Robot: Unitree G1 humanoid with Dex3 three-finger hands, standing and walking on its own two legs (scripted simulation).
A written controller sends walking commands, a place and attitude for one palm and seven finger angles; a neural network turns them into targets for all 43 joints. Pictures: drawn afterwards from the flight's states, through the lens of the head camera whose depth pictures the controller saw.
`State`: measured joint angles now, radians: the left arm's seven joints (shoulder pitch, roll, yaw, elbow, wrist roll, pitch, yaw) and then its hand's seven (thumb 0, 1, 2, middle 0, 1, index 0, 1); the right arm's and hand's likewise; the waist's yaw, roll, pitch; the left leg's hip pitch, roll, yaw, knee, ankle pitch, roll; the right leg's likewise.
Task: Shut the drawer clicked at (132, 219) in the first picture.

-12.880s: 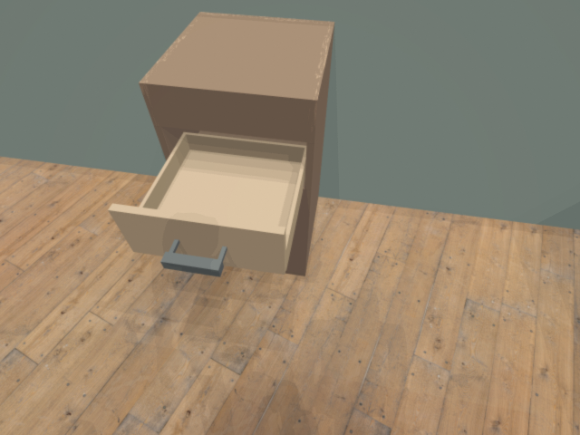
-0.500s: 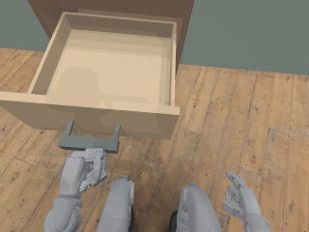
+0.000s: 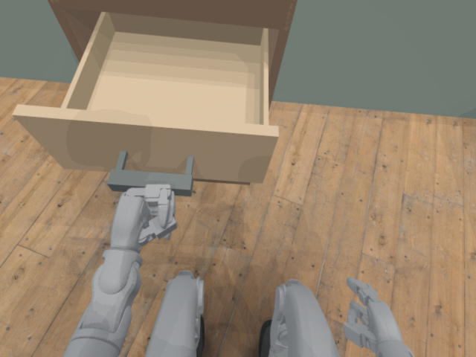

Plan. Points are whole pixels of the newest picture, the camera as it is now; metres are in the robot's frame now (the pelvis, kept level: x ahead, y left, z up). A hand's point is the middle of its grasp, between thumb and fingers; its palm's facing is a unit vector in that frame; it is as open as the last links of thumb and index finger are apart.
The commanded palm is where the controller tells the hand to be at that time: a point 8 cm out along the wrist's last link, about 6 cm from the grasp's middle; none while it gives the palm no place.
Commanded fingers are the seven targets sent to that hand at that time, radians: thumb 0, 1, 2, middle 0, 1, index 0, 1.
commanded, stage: push the drawer shut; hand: left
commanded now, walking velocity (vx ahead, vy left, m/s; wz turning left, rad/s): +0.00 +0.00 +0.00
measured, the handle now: (154, 170) +0.41 +0.16 +0.01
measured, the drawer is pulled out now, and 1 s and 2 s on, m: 0.24 0.11 0.00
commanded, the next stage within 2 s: none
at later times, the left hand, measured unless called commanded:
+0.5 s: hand (181, 181) +0.39 +0.12 +0.00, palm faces -0.04 -1.00 -0.06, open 3.0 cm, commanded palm +0.40 +0.16 +0.01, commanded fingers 0.00 0.90 0.90 -1.40 -1.60 -1.40 -1.60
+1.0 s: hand (184, 149) +0.46 +0.12 +0.00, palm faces -0.03 -1.00 -0.06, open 2.9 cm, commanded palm +0.46 +0.17 +0.01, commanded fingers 0.00 0.90 0.90 -1.40 -1.60 -1.40 -1.60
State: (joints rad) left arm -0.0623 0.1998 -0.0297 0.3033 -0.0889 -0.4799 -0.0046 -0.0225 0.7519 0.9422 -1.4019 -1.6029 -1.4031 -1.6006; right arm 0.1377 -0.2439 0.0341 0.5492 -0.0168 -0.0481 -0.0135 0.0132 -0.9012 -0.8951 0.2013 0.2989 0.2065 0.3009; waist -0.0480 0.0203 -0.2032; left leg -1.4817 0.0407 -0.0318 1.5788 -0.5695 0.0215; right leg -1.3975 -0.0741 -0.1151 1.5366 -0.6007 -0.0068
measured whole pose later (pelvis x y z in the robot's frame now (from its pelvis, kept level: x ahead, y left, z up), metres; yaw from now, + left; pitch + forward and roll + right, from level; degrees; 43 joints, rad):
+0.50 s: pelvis +0.00 +0.00 +0.00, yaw +0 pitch +28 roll -3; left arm -0.33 0.21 0.05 0.55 -0.08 -0.52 0.01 -0.02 0.80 0.96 -1.40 -1.60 -1.40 -1.60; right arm 0.16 -0.25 0.02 0.59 -0.02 0.00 -0.01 0.01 -0.90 -0.90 0.20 0.30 0.21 0.30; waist -0.07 0.03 -0.19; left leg -1.49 0.05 -0.02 1.56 -0.57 0.02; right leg -1.42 -0.07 -0.10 1.53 -0.60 -0.01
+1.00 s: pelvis +0.01 -0.01 +0.00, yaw -1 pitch +30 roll -3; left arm -0.59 0.27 0.18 0.82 -0.08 -0.55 -0.05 -0.03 0.76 0.94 -1.40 -1.60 -1.40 -1.60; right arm 0.19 -0.26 0.03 0.62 -0.03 0.01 -0.01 0.01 -0.90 -0.90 0.20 0.30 0.21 0.30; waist -0.11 0.03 -0.18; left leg -1.53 0.06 -0.03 1.57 -0.57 0.01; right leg -1.47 -0.05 -0.10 1.54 -0.60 -0.02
